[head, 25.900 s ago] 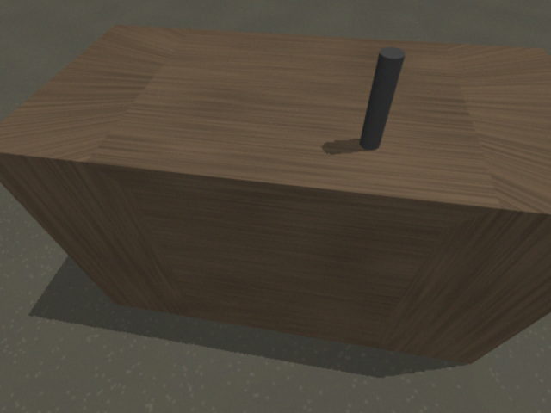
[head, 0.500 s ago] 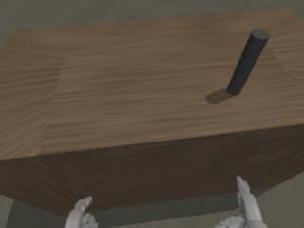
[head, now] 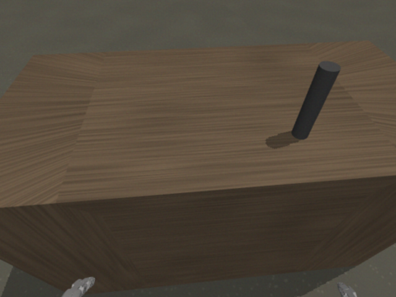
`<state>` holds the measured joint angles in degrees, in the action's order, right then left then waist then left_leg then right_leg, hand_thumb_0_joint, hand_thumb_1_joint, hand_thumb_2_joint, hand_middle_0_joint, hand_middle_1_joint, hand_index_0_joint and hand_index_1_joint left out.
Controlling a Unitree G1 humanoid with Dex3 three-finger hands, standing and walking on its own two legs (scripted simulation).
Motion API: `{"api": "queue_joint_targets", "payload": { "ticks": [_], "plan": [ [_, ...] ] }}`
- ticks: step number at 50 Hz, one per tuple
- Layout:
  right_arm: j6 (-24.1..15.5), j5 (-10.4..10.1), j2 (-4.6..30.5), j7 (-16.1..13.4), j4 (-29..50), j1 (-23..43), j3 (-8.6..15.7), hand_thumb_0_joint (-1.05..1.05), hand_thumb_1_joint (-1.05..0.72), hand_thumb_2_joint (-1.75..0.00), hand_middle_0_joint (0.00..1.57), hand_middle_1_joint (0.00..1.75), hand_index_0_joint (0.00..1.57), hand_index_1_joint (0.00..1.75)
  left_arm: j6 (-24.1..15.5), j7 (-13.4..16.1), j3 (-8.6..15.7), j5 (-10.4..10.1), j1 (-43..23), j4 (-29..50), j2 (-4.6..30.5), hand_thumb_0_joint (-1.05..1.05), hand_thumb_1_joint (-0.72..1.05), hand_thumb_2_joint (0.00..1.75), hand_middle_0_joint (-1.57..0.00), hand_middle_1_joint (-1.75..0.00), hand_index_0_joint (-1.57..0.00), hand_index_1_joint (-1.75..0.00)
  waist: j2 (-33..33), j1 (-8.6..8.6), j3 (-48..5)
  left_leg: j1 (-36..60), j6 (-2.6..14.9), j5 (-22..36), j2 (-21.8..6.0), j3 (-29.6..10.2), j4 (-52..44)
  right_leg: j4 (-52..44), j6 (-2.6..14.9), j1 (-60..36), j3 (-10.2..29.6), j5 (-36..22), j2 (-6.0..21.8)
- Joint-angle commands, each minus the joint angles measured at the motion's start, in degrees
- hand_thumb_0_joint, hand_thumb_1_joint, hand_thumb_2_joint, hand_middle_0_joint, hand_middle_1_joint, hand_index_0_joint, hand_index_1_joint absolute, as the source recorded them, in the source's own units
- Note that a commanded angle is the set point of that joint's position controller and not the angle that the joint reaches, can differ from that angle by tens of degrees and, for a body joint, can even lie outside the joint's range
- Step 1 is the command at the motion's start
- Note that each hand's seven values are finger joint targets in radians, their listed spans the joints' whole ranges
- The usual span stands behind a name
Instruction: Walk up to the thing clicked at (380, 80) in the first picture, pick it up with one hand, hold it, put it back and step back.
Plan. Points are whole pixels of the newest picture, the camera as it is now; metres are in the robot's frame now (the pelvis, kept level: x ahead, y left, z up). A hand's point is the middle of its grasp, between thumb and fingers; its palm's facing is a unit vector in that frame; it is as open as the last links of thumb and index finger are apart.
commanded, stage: home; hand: right
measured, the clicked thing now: (312, 104) +0.49 -0.24 +0.13
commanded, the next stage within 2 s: stand in 1.46 s
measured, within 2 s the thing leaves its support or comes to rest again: neither
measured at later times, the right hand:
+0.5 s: hand out of the picture +0.03 -0.27 -0.15, palm faces -0.09 +0.93 -0.35, open 17.5 cm
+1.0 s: hand out of the picture +0.06 -0.26 -0.14, palm faces -0.08 +0.93 -0.36, open 17.4 cm
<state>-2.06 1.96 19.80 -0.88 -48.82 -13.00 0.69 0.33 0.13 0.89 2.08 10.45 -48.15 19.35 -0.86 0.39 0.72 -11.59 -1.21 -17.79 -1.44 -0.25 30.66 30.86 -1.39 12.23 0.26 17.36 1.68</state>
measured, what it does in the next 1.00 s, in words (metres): stands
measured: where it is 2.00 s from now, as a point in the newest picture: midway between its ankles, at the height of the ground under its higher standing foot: outside the picture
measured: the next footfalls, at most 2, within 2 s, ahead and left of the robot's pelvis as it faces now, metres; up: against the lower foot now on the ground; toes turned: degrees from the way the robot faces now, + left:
none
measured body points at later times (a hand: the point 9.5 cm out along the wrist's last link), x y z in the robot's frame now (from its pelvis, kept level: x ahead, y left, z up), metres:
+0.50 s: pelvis -0.03 -0.01 +0.01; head -0.03 -0.01 +0.46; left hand +0.02 +0.29 -0.12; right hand +0.03 -0.31 -0.12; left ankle -0.01 +0.13 -0.73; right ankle -0.01 -0.14 -0.73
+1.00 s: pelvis -0.01 +0.00 +0.01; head +0.00 +0.00 +0.46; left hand +0.05 +0.30 -0.12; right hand +0.07 -0.30 -0.12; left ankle -0.01 +0.13 -0.73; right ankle -0.01 -0.14 -0.73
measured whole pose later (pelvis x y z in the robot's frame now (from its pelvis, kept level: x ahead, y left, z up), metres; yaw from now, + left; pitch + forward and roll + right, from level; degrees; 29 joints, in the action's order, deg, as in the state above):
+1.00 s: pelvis -0.01 +0.00 +0.01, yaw +1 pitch -2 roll +0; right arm -1.1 0.8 20.7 0.0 -63.2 -7.8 -1.5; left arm 0.0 -0.5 -0.6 0.9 7.3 -64.7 20.4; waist -0.2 0.6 3.2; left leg -7.3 -1.5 -11.7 -1.6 -0.9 20.9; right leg 20.0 -1.3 7.1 -0.6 10.9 1.5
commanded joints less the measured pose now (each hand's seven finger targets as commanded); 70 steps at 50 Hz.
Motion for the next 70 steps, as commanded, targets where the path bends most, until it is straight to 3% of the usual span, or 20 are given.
{"api": "queue_joint_targets", "payload": {
  "ticks": [1, 9, 12, 19, 22, 24, 26, 30, 34, 37, 39, 45, 47, 51, 57, 60, 63, 70],
  "plan": [
    [-1.67, -0.43, 10.89, -0.16, 1.54, 4.48, 1.86, 0.00, 0.55, -0.05, 0.05, 0.05, 0.05, 0.05, -1.54, 0.06, 2.09, -0.49, -2.99, 1.15, 9.98, 0.00, 0.90, 0.90, -0.20, -0.30, -0.20, -0.30, 1.50, 0.40, -1.68, -1.15, 2.97, 15.85, -4.99, -4.26, -7.69, -6.44, 3.08, -3.74, 3.17, -12.71, 3.74],
    [-0.53, -0.73, 13.58, 0.00, -5.26, 5.21, 0.87, 0.00, 0.58, -0.04, 0.05, 0.05, 0.05, 0.05, -1.12, -0.27, 1.33, -0.69, -4.17, -5.96, 13.11, 0.00, 0.90, 0.90, -0.20, -0.30, -0.20, -0.30, 0.87, -0.19, -0.55, 0.53, 2.39, 6.43, -4.86, -4.95, -11.90, -11.61, 3.17, -3.77, 4.20, -5.19, 3.89],
    [-0.40, -0.90, 14.18, 0.07, -7.11, 5.37, 0.54, 0.00, 0.56, -0.05, 0.05, 0.05, 0.05, 0.05, -1.35, -0.35, 0.97, -0.93, -3.50, -7.88, 13.48, 0.00, 0.90, 0.90, -0.20, -0.30, -0.20, -0.30, 1.06, 0.14, -0.37, 2.23, 2.35, 8.25, -4.88, -4.89, -11.88, -12.91, 3.19, -3.53, 4.75, -6.95, 4.41],
    [0.53, -0.76, 14.10, 0.45, -9.50, 3.88, 0.28, 0.00, 0.55, -0.05, 0.05, 0.05, 0.05, 0.05, -1.21, -0.22, 1.18, -0.81, -3.85, -10.64, 14.79, 0.00, 0.90, 0.90, -0.20, -0.30, -0.20, -0.30, -1.67, -0.39, 3.31, -0.07, 2.71, -1.13, -4.28, -5.34, -13.28, -16.40, 2.90, 0.02, 5.60, 4.14, 4.26],
    [0.27, -0.93, 13.75, 0.56, -9.98, 4.02, 0.25, 0.00, 0.56, -0.05, 0.05, 0.05, 0.05, 0.05, -1.55, -0.25, 1.11, -0.93, -3.40, -11.25, 14.46, 0.00, 0.90, 0.90, -0.20, -0.30, -0.20, -0.30, -1.50, -0.25, 1.33, 2.60, 2.73, 3.21, -4.55, -5.34, -12.31, -16.62, 3.02, -0.44, 5.98, 1.20, 4.67],
    [0.01, -0.94, 13.92, 0.43, -10.15, 4.41, 0.27, 0.00, 0.55, -0.05, 0.05, 0.05, 0.05, 0.05, -1.65, -0.19, 1.07, -1.15, -3.24, -11.61, 13.87, 0.00, 0.90, 0.90, -0.20, -0.30, -0.20, -0.30, 0.43, -0.11, -0.15, 3.10, 2.65, 6.53, -5.07, -5.52, -12.47, -15.35, 2.91, -2.60, 5.37, -4.82, 4.57],
    [0.01, -0.80, 13.54, 0.31, -10.31, 4.49, 0.05, 0.00, 0.56, -0.05, 0.05, 0.05, 0.05, 0.05, -1.68, -0.13, 1.11, -1.22, -3.70, -11.84, 13.60, 0.00, 0.90, 0.90, -0.20, -0.30, -0.20, -0.30, 0.49, 0.07, -0.31, 0.98, 2.43, 7.38, -4.99, -5.39, -13.18, -14.65, 2.70, -4.97, 4.92, -6.91, 4.57],
    [0.28, -0.98, 13.31, 0.29, -10.72, 4.70, 0.06, 0.00, 0.57, -0.04, 0.05, 0.05, 0.05, 0.05, -1.41, -0.07, 1.16, -1.09, -3.54, -12.66, 13.78, 0.00, 0.90, 0.90, -0.20, -0.30, -0.20, -0.30, 0.41, 0.07, 1.70, 0.87, 2.27, 4.27, -4.63, -5.24, -13.15, -16.02, 2.55, -2.53, 5.01, -1.79, 4.47],
    [0.49, -0.99, 13.72, 0.25, -11.11, 4.84, 0.23, 0.00, 0.54, -0.06, 0.05, 0.05, 0.05, 0.05, -1.21, -0.13, 1.25, -1.15, -3.40, -13.02, 13.55, 0.00, 0.90, 0.90, -0.20, -0.30, -0.20, -0.30, 1.69, 0.07, 2.56, -0.38, 2.51, 0.88, -4.77, -5.71, -14.26, -15.73, 2.52, -2.13, 4.72, -0.47, 4.12],
    [0.20, -0.96, 13.85, 0.11, -10.99, 5.18, 0.15, 0.00, 0.54, -0.06, 0.05, 0.05, 0.05, 0.05, -1.19, -0.17, 1.24, -1.28, -3.61, -13.19, 13.15, 0.00, 0.90, 0.90, -0.20, -0.30, -0.20, -0.30, 2.59, 0.27, 0.36, -0.58, 2.51, 4.39, -5.46, -6.20, -15.10, -13.81, 2.68, -5.63, 4.08, -6.49, 4.25],
    [0.12, -1.16, 13.83, 0.10, -11.09, 5.90, 0.15, 0.00, 0.54, -0.06, 0.05, 0.05, 0.05, 0.05, -1.23, -0.18, 1.11, -1.34, -3.38, -13.50, 13.18, 0.00, 0.90, 0.90, -0.20, -0.30, -0.20, -0.30, 1.97, 0.45, 0.15, 0.64, 2.46, 5.43, -5.39, -6.13, -14.77, -13.97, 2.61, -4.94, 4.01, -6.41, 4.35],
    [-0.07, -1.38, 13.99, -0.08, -11.44, 6.40, 0.27, 0.00, 0.54, -0.06, 0.05, 0.05, 0.05, 0.05, -1.47, 0.00, 0.83, -1.46, -4.20, -13.66, 12.82, 0.00, 0.90, 0.90, -0.20, -0.30, -0.20, -0.30, 1.45, 0.20, -2.43, 4.30, 2.40, 17.16, -5.86, -5.44, -12.46, -13.33, 2.54, -6.69, 3.81, -15.65, 5.23],
    [-0.03, -1.37, 13.81, -0.18, -11.70, 5.96, 0.22, 0.00, 0.52, -0.07, 0.05, 0.06, 0.05, 0.06, -1.28, 0.06, 0.94, -1.50, -4.39, -13.89, 13.17, 0.00, 0.90, 0.90, -0.20, -0.30, -0.20, -0.30, 1.58, 0.05, -2.22, 4.11, 2.32, 16.46, -5.78, -5.22, -13.03, -13.39, 2.43, -7.06, 3.79, -15.25, 5.21],
    [0.02, -1.45, 13.82, -0.25, -11.75, 6.38, 0.25, 0.00, 0.54, -0.06, 0.05, 0.05, 0.05, 0.05, -1.37, 0.18, 0.75, -1.54, -4.89, -13.84, 12.73, 0.00, 0.90, 0.90, -0.20, -0.30, -0.20, -0.30, 0.88, 0.03, -3.19, 4.97, 2.30, 21.02, -6.14, -5.10, -12.52, -12.91, 2.25, -8.58, 3.29, -18.84, 5.45],
    [0.20, -1.45, 13.64, -0.30, -12.06, 7.17, 0.39, 0.00, 0.54, -0.06, 0.05, 0.05, 0.05, 0.05, -1.17, 0.31, 0.85, -1.43, -5.36, -13.94, 12.71, 0.00, 0.90, 0.90, -0.20, -0.30, -0.20, -0.30, 1.14, 0.08, -2.19, 5.64, 2.04, 19.78, -5.96, -4.89, -13.13, -13.57, 2.09, -7.41, 3.01, -17.23, 5.47],
    [0.12, -1.44, 13.63, -0.31, -12.00, 6.93, 0.49, 0.00, 0.53, -0.07, 0.05, 0.06, 0.05, 0.06, -1.25, 0.43, 1.05, -1.44, -5.74, -13.90, 12.98, 0.00, 0.90, 0.90, -0.20, -0.30, -0.20, -0.30, 0.52, -0.09, -3.00, 5.93, 2.03, 22.45, -6.15, -4.89, -13.25, -13.00, 2.09, -8.82, 2.85, -19.53, 5.60],
    [0.32, -1.35, 13.51, -0.25, -11.97, 7.75, 0.64, 0.00, 0.55, -0.05, 0.05, 0.05, 0.05, 0.05, -1.26, 0.40, 0.96, -1.39, -5.86, -13.82, 12.75, 0.00, 0.90, 0.90, -0.20, -0.30, -0.20, -0.30, 0.88, 0.00, -1.95, 5.51, 2.01, 18.26, -5.96, -4.93, -13.67, -14.27, 1.91, -7.49, 2.80, -15.27, 5.41],
    [0.18, -1.41, 13.26, -0.13, -11.98, 7.54, 0.73, 0.00, 0.55, -0.06, 0.05, 0.05, 0.05, 0.05, -1.43, 0.42, 1.16, -1.42, -6.06, -13.74, 12.83, 0.00, 0.90, 0.90, -0.20, -0.30, -0.20, -0.30, 0.97, -0.15, -2.55, 5.58, 1.98, 20.16, -5.92, -4.71, -13.72, -14.20, 1.95, -8.79, 2.75, -17.55, 5.76]
  ]
}}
